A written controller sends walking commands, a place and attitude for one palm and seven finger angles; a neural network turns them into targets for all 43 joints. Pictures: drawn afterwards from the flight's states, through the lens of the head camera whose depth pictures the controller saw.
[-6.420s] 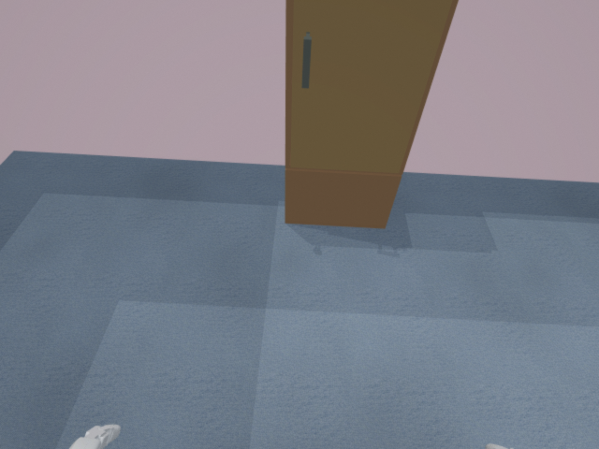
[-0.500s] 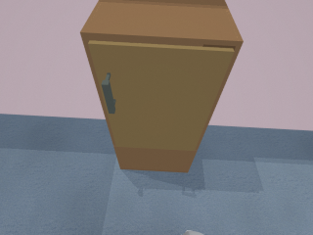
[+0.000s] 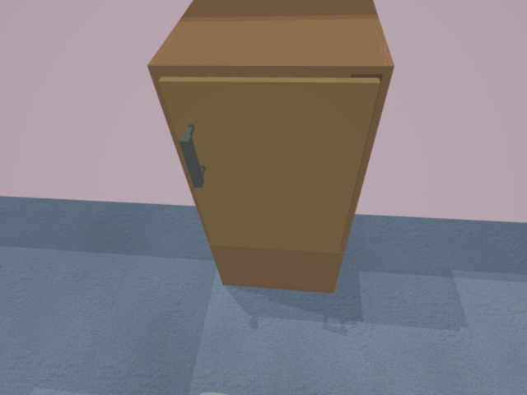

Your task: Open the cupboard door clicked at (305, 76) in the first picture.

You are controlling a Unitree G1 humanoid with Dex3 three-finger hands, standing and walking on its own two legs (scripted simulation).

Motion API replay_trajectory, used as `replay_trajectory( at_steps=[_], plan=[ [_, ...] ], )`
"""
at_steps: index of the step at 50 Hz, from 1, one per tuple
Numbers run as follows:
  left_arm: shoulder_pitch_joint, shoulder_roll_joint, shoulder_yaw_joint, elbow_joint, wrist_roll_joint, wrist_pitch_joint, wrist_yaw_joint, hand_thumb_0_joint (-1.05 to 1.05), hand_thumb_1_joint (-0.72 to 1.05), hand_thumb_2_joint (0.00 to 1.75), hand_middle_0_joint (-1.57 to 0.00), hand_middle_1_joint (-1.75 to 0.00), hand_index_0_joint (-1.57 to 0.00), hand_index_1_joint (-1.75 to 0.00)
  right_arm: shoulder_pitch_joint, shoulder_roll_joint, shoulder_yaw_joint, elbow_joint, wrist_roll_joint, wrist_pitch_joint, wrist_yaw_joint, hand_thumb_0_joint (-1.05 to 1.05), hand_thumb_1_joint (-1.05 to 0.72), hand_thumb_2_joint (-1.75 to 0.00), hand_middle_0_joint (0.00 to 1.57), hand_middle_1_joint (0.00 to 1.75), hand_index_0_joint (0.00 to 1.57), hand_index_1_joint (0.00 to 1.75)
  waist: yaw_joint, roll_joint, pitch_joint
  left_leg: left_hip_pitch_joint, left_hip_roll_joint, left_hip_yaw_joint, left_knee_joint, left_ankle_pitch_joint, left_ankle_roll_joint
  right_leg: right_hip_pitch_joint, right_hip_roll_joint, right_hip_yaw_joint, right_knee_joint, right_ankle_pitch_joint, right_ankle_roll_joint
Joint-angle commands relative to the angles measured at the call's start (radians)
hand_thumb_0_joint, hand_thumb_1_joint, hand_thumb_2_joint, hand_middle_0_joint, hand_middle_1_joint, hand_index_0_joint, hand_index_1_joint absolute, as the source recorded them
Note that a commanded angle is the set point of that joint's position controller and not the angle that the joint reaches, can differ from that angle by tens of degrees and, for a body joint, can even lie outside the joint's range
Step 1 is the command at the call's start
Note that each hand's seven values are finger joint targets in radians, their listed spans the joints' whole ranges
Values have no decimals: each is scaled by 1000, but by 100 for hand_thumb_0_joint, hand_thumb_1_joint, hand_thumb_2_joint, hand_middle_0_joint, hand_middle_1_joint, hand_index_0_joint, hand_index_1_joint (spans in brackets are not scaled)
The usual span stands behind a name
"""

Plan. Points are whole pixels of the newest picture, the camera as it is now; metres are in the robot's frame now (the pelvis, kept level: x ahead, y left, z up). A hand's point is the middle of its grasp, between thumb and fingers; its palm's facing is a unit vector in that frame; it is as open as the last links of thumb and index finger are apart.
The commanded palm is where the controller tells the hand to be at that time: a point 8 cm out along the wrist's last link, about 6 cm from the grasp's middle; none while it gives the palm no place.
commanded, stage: come to a stop and stand still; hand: left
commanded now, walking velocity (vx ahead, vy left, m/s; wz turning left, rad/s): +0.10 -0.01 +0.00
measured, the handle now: (194, 156) +0.58 +0.22 +0.00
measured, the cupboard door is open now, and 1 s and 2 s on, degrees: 0 0 0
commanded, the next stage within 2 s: look again from close up in 1.08 s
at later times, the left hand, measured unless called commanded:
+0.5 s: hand out of the picture +0.00 +0.24 -0.19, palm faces -0.01 -0.99 -0.13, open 7.4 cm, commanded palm none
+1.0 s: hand out of the picture +0.06 +0.19 -0.18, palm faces +0.05 -0.98 -0.21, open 7.1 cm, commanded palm none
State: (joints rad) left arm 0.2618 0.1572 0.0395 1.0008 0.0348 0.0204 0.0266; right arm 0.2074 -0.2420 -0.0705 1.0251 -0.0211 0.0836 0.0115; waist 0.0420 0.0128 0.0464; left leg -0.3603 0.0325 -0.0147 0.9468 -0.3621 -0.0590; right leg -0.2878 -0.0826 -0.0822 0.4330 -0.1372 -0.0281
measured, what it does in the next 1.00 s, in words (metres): steps on the spot: left foot, then right foot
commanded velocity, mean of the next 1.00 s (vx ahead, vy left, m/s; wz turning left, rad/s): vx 0.03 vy -0.06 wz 0.00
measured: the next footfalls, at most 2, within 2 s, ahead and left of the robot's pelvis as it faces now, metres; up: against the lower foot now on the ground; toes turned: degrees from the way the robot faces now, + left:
left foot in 0.16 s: -0.01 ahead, +0.16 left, +0.00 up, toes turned +2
right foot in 0.64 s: +0.04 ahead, -0.08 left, +0.00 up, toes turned -5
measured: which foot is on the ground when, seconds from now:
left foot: up 0.00-0.14, down 0.16-1.00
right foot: down 0.00-0.16, up 0.18-0.62, down 0.64-1.00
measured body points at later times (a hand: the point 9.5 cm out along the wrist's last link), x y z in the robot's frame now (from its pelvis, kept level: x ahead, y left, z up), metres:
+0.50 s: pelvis +0.00 +0.06 +0.00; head +0.02 +0.10 +0.45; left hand +0.00 +0.29 -0.17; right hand -0.07 -0.14 -0.14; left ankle -0.05 +0.15 -0.75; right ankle -0.02 -0.08 -0.69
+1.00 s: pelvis +0.02 +0.01 +0.00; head +0.03 +0.01 +0.44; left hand +0.06 +0.24 -0.16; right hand +0.02 -0.21 -0.17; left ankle -0.05 +0.15 -0.75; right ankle +0.00 -0.08 -0.75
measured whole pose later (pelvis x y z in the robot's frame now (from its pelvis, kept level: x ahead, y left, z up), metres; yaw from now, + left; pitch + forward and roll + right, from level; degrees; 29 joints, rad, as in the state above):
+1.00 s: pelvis +0.02 +0.01 +0.00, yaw +0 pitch -1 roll +0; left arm 0.20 0.16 0.02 1.11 0.00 -0.01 0.04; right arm 0.27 -0.13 -0.02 1.16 -0.01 -0.01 -0.06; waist 0.00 0.01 0.01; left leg -0.07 0.06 0.02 0.40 -0.32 -0.05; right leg -0.16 0.01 -0.09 0.43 -0.27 -0.04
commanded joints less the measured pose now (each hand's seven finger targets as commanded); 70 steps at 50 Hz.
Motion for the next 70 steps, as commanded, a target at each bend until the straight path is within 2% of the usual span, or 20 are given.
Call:
replay_trajectory(
  at_steps=[1,5,6,7,8,10,14,19,25,29,31,33,35,40,46,58,59,61,66,70],
  plan=[
    [18,234,55,-47,7,-15,8,0,90,90,-20,-30,-20,-30,44,-20,2,-49,4,-33,2,0,-90,-90,20,30,20,30,2,-234,-30,34,-11,65,-194,-69,17,27,-210,276,-285,-368,-87],
    [-12,205,44,-16,-6,-7,5,0,90,90,-20,-30,-20,-30,206,20,22,12,10,-67,-14,0,-90,-90,20,30,20,30,-67,-187,-69,308,-44,110,-549,60,43,-73,-120,193,-219,-386,-25],
    [-4,168,32,-10,-16,-4,2,0,90,90,-20,-30,-20,-30,237,-4,22,26,8,-78,-22,0,-90,-90,20,30,20,30,-76,-83,-64,371,-1,56,-622,55,47,-149,-75,152,-128,-404,5],
    [18,100,17,-8,-27,-2,-3,0,90,90,-20,-30,-20,-30,233,-63,11,20,-4,-90,-29,0,-90,-90,20,30,20,30,-77,158,-23,298,163,-192,-766,-157,91,-214,14,79,62,-349,41],
    [11,60,10,-15,-26,4,-2,0,90,90,-20,-30,-20,-30,163,-122,6,-14,-6,-84,-39,0,-90,-90,20,30,20,30,-67,288,82,99,310,-358,-902,-376,137,-227,60,27,200,-318,54],
    [12,81,19,15,-4,11,-12,0,90,90,-20,-30,-20,-30,60,-98,21,-33,-11,-89,-47,0,-90,-90,20,30,20,30,-33,207,134,-63,289,-335,-938,-371,149,-146,45,109,361,-237,50],
    [84,91,27,72,-4,2,-30,0,90,90,-20,-30,-20,-30,118,-46,32,1,4,-111,-63,0,-90,-90,20,30,20,30,-23,99,99,164,193,-152,-840,-24,102,-276,62,116,527,-115,66],
    [27,95,30,41,-6,9,-26,0,90,90,-20,-30,-20,-30,252,-23,28,53,-1,-121,-84,0,-90,-90,20,30,20,30,-64,108,46,329,253,-151,-739,421,158,-329,41,126,546,-154,84],
    [-69,30,0,23,-24,-4,-21,0,90,90,-20,-30,-20,-30,282,-6,30,100,-8,-117,-82,0,-90,-90,20,30,20,30,-93,172,-1,342,228,-103,-626,760,207,-134,44,44,261,-257,66],
    [-12,34,2,61,-28,-19,-12,0,90,90,-20,-30,-20,-30,259,-2,25,116,1,-110,-76,0,-90,-90,20,30,20,30,-53,140,-21,258,177,-91,-553,662,154,75,59,11,-25,-54,50],
    [57,91,7,94,-28,-36,1,0,90,90,-20,-30,-20,-30,271,56,35,114,15,-115,-67,0,-90,-90,20,30,20,30,-34,8,-87,80,120,-28,-484,382,76,338,-73,130,-77,239,19],
    [45,135,2,113,-30,-41,7,0,90,90,-20,-30,-20,-30,256,93,46,108,17,-111,-59,0,-90,-90,20,30,20,30,-44,-97,-62,23,45,31,-525,62,43,316,-199,180,-37,376,-53],
    [25,108,0,108,-31,-42,12,0,90,90,-20,-30,-20,-30,256,89,47,125,8,-100,-60,0,-90,-90,20,30,20,30,-47,-171,-48,104,60,32,-543,172,40,248,-126,141,-27,390,-47],
    [15,76,-12,103,-36,-42,18,0,90,90,-20,-30,-20,-30,246,64,48,148,9,-109,-64,0,-90,-90,20,30,20,30,-43,-27,-44,192,85,10,-570,457,48,233,-55,84,7,427,-8],
    [17,79,-10,99,-31,-40,19,0,90,90,-20,-30,-20,-30,193,58,43,134,8,-97,-65,0,-90,-90,20,30,20,30,-43,-1,-11,215,84,22,-572,375,45,194,-50,93,-41,352,-7],
    [44,96,-19,118,-31,-42,12,0,90,90,-20,-30,-20,-30,133,15,51,110,11,-92,-62,0,-90,-90,20,30,20,30,-46,-14,-2,254,84,22,-601,297,49,164,-42,110,-105,228,-4],
    [82,244,-20,42,-5,-58,16,0,90,90,-20,-30,-20,-30,60,-71,45,-5,3,-87,-51,0,-90,-90,20,30,20,30,-47,-170,162,128,31,-19,-502,282,67,103,-2,109,-67,330,16],
    [73,216,21,35,-11,-64,16,0,90,90,-20,-30,-20,-30,102,-59,17,-27,1,-107,-60,0,-90,-90,20,30,20,30,-55,-56,-95,118,12,19,-423,135,70,220,-119,197,-18,379,-34],
    [50,180,11,-11,-10,-51,14,0,90,90,-20,-30,-20,-30,107,-32,23,-49,5,-101,-55,0,-90,-90,20,30,20,30,-62,-86,-81,119,13,18,-397,118,87,123,-105,178,-78,52,-66],
    [32,165,1,-18,-17,-41,11,0,90,90,-20,-30,-20,-30,105,-62,28,-46,5,-107,-49,0,-90,-90,20,30,20,30,-56,35,20,113,64,-28,-495,205,96,47,-28,98,-30,-40,-22]
  ],
)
